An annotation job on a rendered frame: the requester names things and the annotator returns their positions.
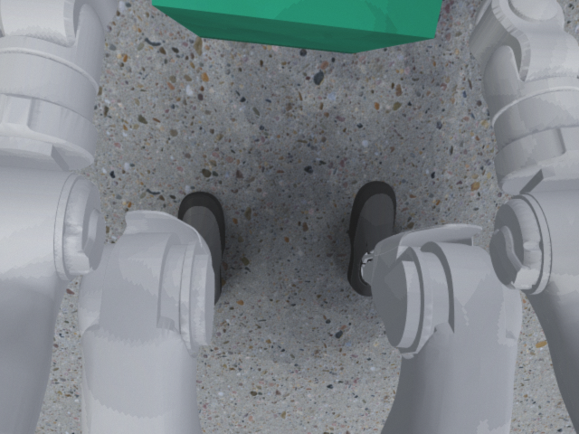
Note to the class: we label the robot shin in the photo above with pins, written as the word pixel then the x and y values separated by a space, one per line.
pixel 90 292
pixel 388 250

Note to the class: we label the right robot forearm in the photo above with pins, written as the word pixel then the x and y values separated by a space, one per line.
pixel 530 81

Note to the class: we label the right robot upper arm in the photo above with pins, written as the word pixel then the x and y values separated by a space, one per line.
pixel 535 248

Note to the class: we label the robot left shin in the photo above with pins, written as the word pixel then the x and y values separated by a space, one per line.
pixel 90 292

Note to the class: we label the left robot forearm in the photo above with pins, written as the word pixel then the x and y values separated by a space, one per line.
pixel 51 54

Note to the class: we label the left robot upper arm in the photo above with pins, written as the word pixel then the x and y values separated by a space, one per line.
pixel 51 230

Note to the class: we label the robot right shin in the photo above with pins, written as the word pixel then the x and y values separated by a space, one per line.
pixel 388 250

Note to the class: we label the carton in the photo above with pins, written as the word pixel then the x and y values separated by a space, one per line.
pixel 346 26

